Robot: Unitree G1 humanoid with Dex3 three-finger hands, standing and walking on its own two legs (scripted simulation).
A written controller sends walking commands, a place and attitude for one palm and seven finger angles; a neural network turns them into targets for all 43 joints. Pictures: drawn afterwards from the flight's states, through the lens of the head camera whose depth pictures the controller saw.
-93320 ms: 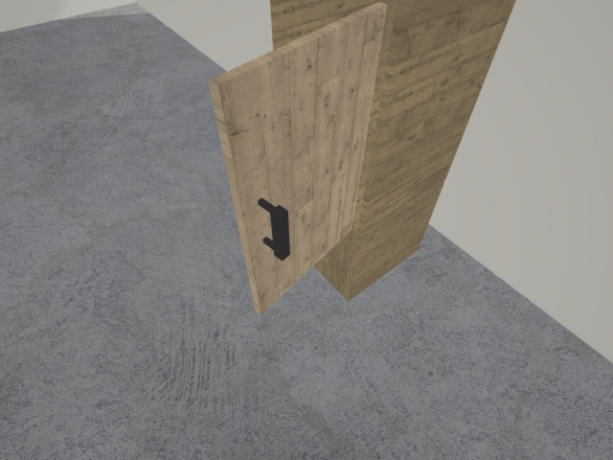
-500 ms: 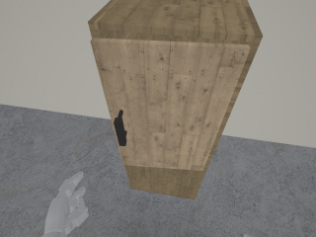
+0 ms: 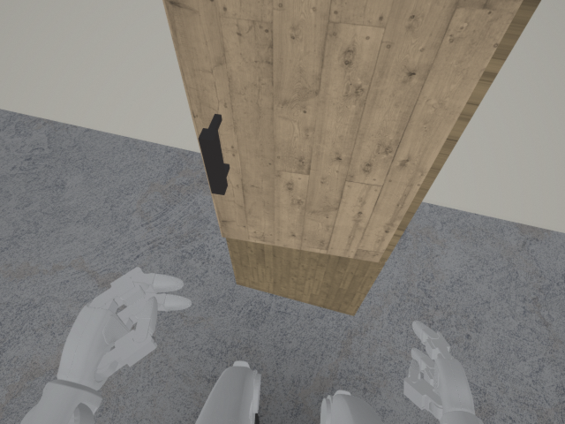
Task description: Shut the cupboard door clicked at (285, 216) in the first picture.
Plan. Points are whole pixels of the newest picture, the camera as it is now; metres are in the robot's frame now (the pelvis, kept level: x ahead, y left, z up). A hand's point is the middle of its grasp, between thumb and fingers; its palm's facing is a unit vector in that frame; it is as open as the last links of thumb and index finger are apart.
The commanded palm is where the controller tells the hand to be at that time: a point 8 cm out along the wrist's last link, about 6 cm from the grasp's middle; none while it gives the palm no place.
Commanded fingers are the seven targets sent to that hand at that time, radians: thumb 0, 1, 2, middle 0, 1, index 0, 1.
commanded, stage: raise the hand and make a fist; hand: left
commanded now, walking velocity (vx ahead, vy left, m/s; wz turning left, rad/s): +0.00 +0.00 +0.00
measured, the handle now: (218, 155) +0.49 +0.16 +0.07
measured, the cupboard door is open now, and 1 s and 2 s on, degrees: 5 5 5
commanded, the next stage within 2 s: bring the fist close to the handle in 1.24 s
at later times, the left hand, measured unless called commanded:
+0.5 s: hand (120, 325) +0.22 +0.22 +0.06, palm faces -0.05 -1.00 -0.01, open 3.1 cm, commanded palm +0.20 +0.27 +0.07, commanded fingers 0.00 0.90 0.90 -1.28 -1.48 -1.28 -1.48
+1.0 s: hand (116, 310) +0.23 +0.22 +0.07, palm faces -0.06 -1.00 -0.02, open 3.1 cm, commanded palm +0.21 +0.28 +0.08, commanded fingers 0.00 0.90 0.90 -1.30 -1.50 -1.30 -1.50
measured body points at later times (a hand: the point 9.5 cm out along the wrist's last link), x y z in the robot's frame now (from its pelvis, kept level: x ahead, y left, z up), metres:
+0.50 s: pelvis +0.01 +0.04 +0.01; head +0.07 +0.06 +0.46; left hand +0.21 +0.27 +0.06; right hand +0.20 -0.20 -0.05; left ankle +0.07 +0.11 -0.62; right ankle +0.01 -0.08 -0.62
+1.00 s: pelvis +0.01 +0.04 +0.02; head +0.07 +0.06 +0.47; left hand +0.23 +0.28 +0.08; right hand +0.18 -0.20 -0.05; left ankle +0.07 +0.11 -0.62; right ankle +0.01 -0.08 -0.62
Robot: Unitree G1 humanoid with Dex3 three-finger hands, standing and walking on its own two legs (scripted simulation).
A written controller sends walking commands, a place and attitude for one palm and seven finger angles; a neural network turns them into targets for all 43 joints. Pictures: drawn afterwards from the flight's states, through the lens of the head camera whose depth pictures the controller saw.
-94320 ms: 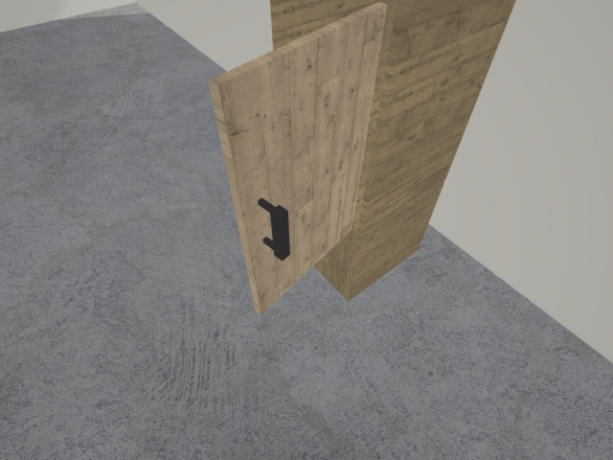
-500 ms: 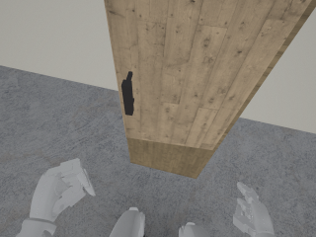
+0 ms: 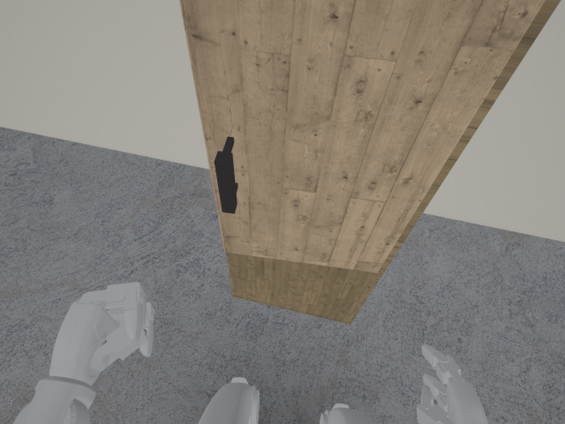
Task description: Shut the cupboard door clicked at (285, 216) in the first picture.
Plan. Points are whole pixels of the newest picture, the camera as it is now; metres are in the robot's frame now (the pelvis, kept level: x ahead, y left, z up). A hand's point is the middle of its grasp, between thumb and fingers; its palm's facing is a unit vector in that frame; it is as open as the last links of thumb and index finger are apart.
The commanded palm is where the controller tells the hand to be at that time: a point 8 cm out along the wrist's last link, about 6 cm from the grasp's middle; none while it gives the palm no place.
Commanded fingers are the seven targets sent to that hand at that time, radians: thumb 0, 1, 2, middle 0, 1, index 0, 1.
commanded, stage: raise the hand and make a fist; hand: left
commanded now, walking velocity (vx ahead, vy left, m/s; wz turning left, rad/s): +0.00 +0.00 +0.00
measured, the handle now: (229, 175) +0.48 +0.12 +0.05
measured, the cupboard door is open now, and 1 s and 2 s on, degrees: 5 5 5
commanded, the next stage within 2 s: bring the fist close to the handle in 0.24 s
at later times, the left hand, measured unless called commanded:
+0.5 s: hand (169, 325) +0.23 +0.16 +0.05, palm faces -0.07 -1.00 -0.02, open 3.1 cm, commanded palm +0.23 +0.21 +0.05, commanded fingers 0.00 0.90 0.90 -1.30 -1.50 -1.30 -1.50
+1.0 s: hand (215, 260) +0.32 +0.12 +0.05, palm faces -0.09 -1.00 -0.02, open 3.1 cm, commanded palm +0.31 +0.17 +0.05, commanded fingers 0.00 0.90 0.90 -1.30 -1.50 -1.30 -1.50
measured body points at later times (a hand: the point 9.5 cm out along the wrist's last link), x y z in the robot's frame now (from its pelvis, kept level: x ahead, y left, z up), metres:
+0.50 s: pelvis +0.00 -0.02 -0.01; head +0.06 -0.01 +0.44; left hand +0.23 +0.21 +0.05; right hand +0.19 -0.25 -0.08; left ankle +0.06 +0.07 -0.65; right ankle +0.00 -0.12 -0.65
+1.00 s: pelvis +0.01 -0.02 +0.00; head +0.08 -0.02 +0.44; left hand +0.32 +0.18 +0.05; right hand +0.15 -0.27 -0.10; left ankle +0.06 +0.07 -0.65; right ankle +0.00 -0.12 -0.65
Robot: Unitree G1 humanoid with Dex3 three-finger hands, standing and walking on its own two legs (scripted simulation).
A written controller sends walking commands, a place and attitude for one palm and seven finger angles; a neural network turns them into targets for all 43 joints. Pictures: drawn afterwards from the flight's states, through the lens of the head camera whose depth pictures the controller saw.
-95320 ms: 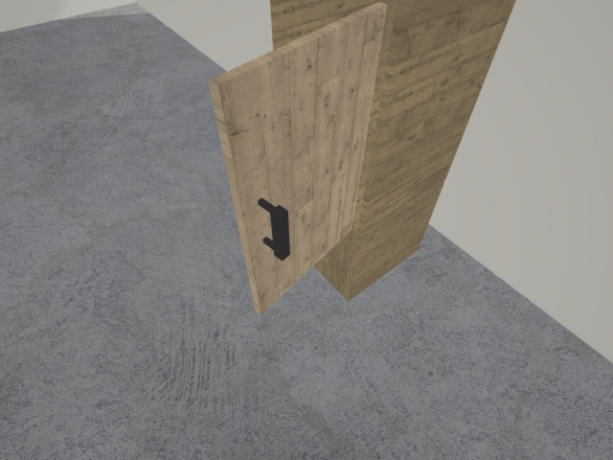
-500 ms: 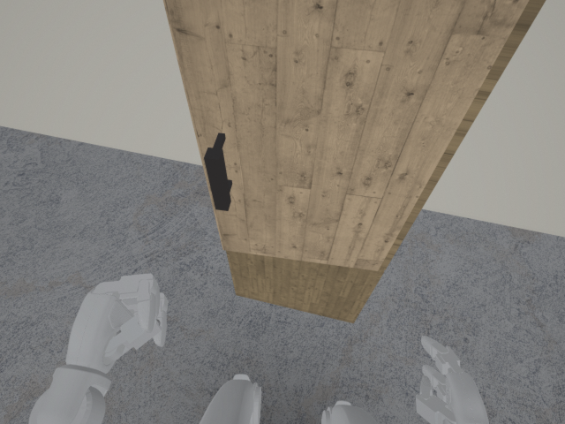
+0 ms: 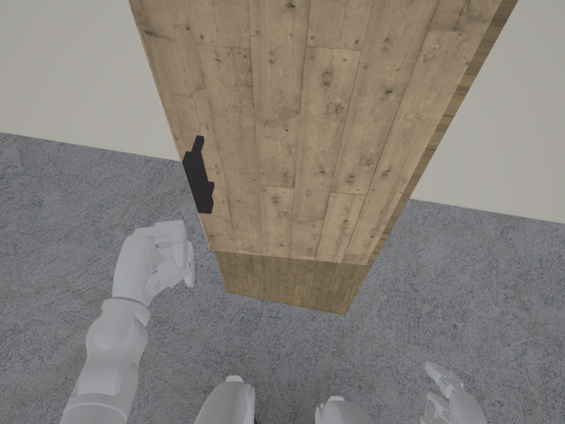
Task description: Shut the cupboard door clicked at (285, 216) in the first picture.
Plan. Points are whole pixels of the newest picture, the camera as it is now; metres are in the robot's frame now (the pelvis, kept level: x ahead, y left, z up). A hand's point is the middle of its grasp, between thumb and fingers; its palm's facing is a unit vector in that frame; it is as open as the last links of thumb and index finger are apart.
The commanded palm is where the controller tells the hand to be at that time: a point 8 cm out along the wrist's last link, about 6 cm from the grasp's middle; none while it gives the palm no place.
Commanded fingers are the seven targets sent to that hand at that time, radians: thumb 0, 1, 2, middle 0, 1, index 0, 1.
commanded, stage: bring the fist close to the handle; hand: left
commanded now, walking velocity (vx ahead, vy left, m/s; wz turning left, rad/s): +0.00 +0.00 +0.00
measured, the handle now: (202, 175) +0.47 +0.15 +0.05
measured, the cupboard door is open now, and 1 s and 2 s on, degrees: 5 5 0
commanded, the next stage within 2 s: push the door shut along its arc in 0.74 s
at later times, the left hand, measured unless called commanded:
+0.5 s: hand (211, 223) +0.38 +0.12 +0.05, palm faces -0.07 -1.00 -0.01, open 3.1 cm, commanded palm +0.36 +0.18 +0.05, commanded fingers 0.00 0.90 0.90 -1.30 -1.50 -1.30 -1.50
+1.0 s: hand (210, 220) +0.39 +0.13 +0.04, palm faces -0.10 -0.99 -0.03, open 3.1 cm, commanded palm +0.38 +0.18 +0.05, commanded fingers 0.00 0.90 0.90 -1.30 -1.50 -1.30 -1.50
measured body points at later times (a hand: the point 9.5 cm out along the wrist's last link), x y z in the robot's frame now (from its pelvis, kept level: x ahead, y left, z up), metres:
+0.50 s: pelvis +0.00 +0.00 +0.00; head +0.08 +0.00 +0.45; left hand +0.38 +0.18 +0.05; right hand +0.11 -0.25 -0.11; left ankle +0.05 +0.10 -0.65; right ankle -0.01 -0.10 -0.65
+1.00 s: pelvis +0.00 +0.00 +0.00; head +0.08 +0.01 +0.44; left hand +0.39 +0.18 +0.05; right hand +0.11 -0.25 -0.11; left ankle +0.05 +0.10 -0.65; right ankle -0.01 -0.10 -0.65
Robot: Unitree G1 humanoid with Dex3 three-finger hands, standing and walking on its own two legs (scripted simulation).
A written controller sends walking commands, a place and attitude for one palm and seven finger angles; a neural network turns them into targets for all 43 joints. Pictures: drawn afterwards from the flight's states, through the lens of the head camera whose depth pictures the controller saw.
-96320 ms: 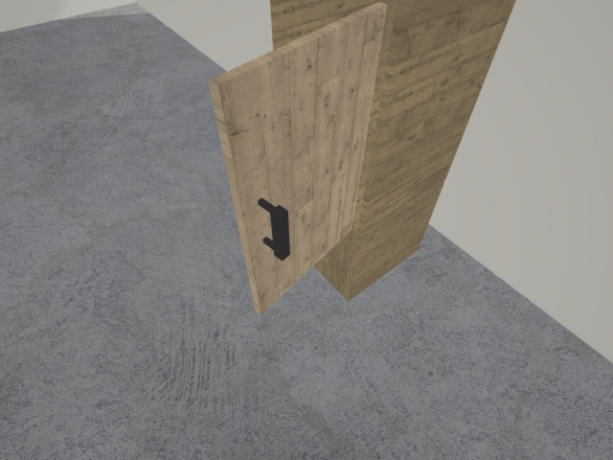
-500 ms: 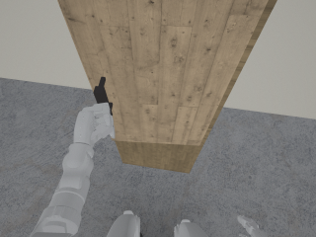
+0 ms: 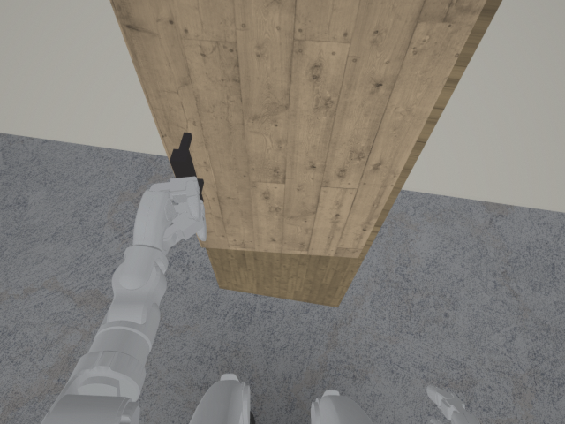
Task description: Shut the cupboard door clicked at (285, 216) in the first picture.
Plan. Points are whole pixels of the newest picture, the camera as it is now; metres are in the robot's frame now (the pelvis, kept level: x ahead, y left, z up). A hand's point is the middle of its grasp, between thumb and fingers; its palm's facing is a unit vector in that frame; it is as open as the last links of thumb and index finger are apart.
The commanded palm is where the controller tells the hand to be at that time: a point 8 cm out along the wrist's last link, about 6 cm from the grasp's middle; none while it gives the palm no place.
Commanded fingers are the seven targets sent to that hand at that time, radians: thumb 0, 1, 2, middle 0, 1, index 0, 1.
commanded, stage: push the door shut along its arc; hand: left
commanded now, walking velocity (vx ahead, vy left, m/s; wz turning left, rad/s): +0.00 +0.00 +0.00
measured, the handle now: (191, 173) +0.47 +0.15 +0.05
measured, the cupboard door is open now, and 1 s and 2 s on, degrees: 5 0 0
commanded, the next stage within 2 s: pull the fist back off the door in 0.66 s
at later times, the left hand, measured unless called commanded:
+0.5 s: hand (204, 197) +0.43 +0.13 +0.05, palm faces -0.20 -0.98 -0.03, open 3.2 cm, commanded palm +0.44 +0.16 +0.05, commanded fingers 0.00 0.90 0.90 -1.30 -1.50 -1.30 -1.50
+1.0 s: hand (212, 193) +0.43 +0.12 +0.05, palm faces +0.02 -1.00 -0.04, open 3.3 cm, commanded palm +0.44 +0.13 +0.05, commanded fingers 0.00 0.90 0.90 -1.30 -1.50 -1.30 -1.50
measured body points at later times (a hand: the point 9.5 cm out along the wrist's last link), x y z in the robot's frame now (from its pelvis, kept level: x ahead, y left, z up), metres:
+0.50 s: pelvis -0.02 +0.00 -0.01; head +0.08 +0.02 +0.43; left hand +0.43 +0.18 +0.05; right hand +0.04 -0.26 -0.13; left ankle +0.05 +0.09 -0.65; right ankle +0.00 -0.10 -0.65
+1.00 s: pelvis -0.07 +0.01 -0.03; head +0.04 +0.05 +0.41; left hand +0.43 +0.17 +0.05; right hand -0.01 -0.25 -0.14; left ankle +0.05 +0.09 -0.65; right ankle +0.00 -0.10 -0.65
